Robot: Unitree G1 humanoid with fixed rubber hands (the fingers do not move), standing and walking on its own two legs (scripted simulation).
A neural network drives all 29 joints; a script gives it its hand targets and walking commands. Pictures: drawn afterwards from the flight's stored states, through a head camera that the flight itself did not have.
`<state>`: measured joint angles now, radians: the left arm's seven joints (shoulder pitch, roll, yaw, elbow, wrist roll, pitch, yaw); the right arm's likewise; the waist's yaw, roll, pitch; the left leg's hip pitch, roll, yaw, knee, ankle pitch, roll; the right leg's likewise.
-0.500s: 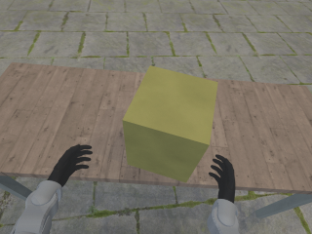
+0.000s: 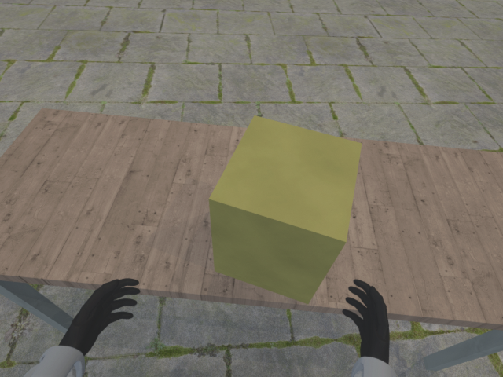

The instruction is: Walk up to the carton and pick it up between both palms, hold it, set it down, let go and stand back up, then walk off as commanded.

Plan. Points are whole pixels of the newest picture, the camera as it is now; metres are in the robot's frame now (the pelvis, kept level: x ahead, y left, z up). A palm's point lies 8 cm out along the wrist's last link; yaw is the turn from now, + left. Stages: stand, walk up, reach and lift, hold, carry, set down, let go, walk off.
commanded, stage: set down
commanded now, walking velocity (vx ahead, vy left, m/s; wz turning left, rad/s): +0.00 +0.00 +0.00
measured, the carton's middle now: (282, 212) +0.41 -0.06 -0.01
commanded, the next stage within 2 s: let go in 1.94 s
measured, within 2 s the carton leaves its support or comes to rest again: neither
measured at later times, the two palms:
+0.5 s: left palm (94, 334) +0.20 +0.23 -0.03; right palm (372, 340) +0.19 -0.18 -0.03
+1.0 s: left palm (92, 348) +0.18 +0.23 -0.04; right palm (379, 353) +0.18 -0.20 -0.05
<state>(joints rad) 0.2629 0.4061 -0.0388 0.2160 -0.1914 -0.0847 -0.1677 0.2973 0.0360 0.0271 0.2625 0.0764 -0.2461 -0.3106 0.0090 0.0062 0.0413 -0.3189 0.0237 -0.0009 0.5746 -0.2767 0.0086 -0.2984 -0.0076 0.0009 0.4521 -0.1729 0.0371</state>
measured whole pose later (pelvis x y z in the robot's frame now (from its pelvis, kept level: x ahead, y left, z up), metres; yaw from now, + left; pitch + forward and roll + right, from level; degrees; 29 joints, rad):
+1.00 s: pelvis +0.02 -0.01 +0.00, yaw +0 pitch +0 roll -2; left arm 0.29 0.37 -0.06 0.33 -0.19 -0.04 -0.12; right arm 0.31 -0.03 -0.01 0.36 0.08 -0.20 -0.16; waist 0.00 0.04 0.07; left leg -0.25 0.03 0.00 0.53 -0.29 0.00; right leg -0.24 0.00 0.00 0.45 -0.20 0.03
